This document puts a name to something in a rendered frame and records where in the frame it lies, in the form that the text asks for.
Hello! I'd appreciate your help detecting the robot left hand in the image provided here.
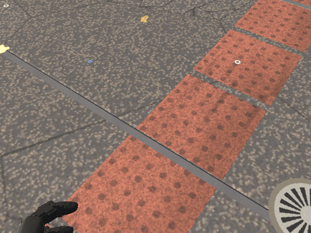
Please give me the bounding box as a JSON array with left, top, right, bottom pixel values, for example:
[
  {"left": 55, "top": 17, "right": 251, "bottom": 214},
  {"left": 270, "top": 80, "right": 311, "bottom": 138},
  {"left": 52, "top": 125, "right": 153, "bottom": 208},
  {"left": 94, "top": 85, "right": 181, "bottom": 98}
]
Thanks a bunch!
[{"left": 17, "top": 200, "right": 79, "bottom": 233}]

